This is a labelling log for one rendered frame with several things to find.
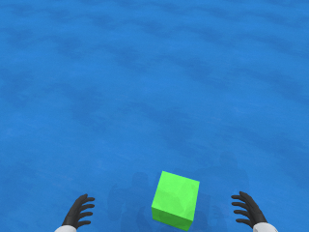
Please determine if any robot right forearm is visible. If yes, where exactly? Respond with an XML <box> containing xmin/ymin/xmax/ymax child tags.
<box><xmin>253</xmin><ymin>222</ymin><xmax>278</xmax><ymax>232</ymax></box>

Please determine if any right robot hand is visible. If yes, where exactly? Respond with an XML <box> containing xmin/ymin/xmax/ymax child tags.
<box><xmin>231</xmin><ymin>191</ymin><xmax>268</xmax><ymax>229</ymax></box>

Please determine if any left robot hand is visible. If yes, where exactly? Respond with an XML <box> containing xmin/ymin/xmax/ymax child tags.
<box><xmin>62</xmin><ymin>193</ymin><xmax>95</xmax><ymax>229</ymax></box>

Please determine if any carton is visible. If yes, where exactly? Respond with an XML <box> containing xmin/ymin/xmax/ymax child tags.
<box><xmin>152</xmin><ymin>171</ymin><xmax>200</xmax><ymax>232</ymax></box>

